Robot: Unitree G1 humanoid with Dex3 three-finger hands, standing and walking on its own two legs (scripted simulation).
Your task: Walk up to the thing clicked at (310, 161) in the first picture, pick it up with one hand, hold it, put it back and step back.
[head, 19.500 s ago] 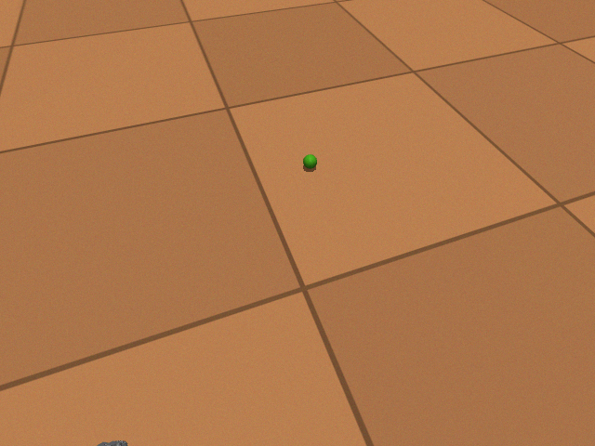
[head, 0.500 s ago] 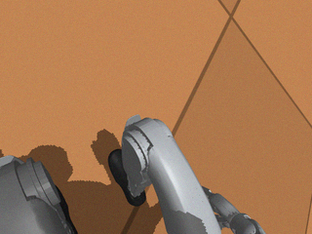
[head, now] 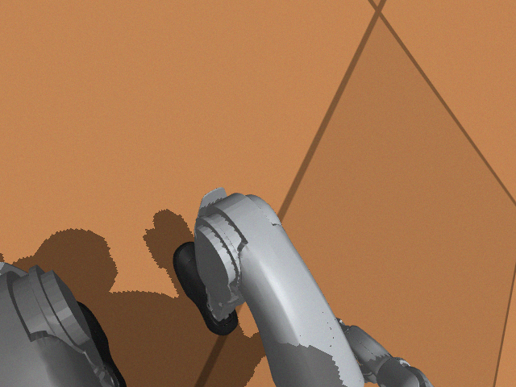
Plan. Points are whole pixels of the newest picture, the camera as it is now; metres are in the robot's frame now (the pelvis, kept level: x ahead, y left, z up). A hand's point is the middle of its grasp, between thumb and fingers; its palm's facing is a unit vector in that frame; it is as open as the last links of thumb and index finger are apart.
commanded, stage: close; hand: left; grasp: from above
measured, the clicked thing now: out of the picture +0.48 +0.36 -0.28
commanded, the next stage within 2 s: settle in 1.38 s
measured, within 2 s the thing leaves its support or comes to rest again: leaves its support in 1.74 s
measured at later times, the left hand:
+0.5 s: hand out of the picture +0.46 +0.35 -0.26, palm faces -0.43 -0.16 -0.89, open 11.3 cm
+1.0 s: hand out of the picture +0.45 +0.35 -0.26, palm faces -0.44 -0.16 -0.88, open 9.4 cm
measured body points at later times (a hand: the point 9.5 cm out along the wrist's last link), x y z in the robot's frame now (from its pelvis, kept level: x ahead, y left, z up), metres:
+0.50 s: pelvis +0.00 +0.00 +0.00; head +0.29 +0.14 +0.31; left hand +0.48 +0.35 -0.21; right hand +0.05 -0.24 -0.05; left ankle +0.06 +0.12 -0.28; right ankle +0.11 -0.10 -0.28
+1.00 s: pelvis +0.00 +0.00 +0.00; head +0.29 +0.14 +0.31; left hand +0.47 +0.35 -0.21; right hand +0.05 -0.24 -0.05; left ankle +0.06 +0.12 -0.28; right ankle +0.11 -0.10 -0.28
